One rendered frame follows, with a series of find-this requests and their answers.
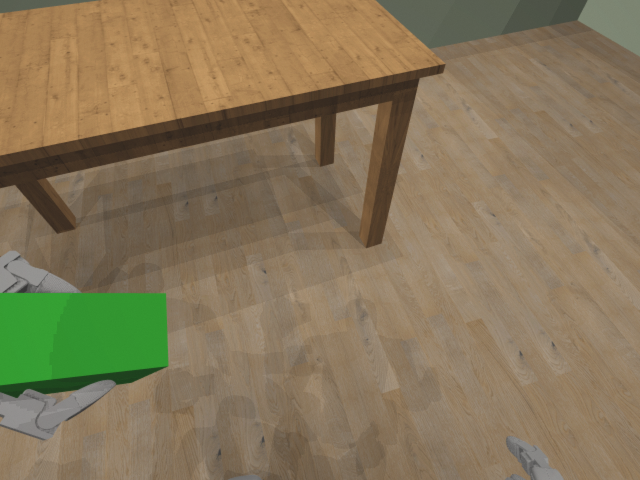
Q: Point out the right robot hand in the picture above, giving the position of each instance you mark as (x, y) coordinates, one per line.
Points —
(534, 461)

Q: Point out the table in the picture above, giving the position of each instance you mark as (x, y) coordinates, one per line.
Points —
(89, 84)

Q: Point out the sponge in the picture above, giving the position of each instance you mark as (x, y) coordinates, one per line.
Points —
(58, 342)

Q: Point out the left robot hand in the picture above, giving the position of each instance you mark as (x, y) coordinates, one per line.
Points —
(33, 413)

